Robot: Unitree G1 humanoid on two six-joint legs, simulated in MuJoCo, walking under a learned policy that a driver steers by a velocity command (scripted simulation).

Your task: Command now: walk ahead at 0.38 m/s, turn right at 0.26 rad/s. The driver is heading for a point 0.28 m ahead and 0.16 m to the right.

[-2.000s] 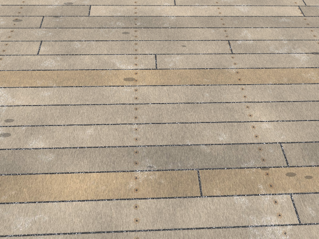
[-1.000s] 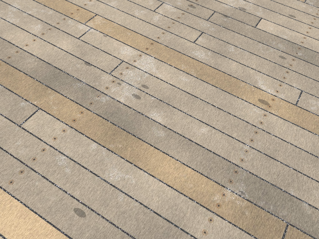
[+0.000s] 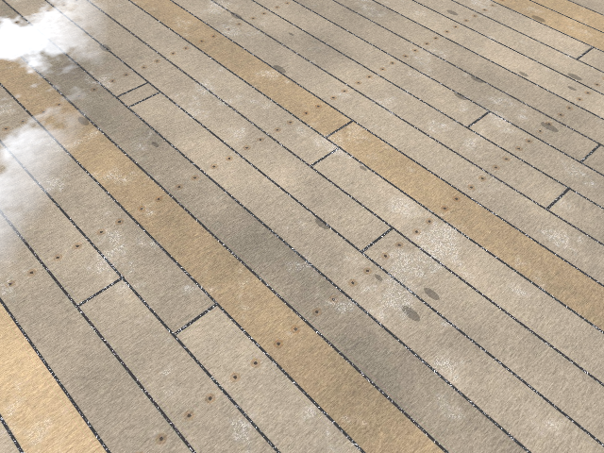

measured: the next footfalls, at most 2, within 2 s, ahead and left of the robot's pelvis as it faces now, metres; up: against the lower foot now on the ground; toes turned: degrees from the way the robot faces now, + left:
right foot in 0.22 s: +0.29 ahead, -0.12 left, +0.00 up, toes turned -7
left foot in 0.60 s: +0.29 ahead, +0.13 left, +0.00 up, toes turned -10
